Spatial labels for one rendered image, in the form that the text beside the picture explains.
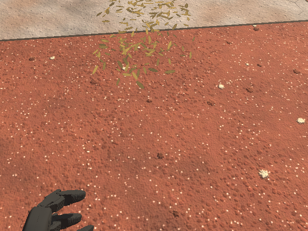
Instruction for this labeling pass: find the robot left hand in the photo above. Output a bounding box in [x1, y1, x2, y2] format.
[22, 189, 94, 231]

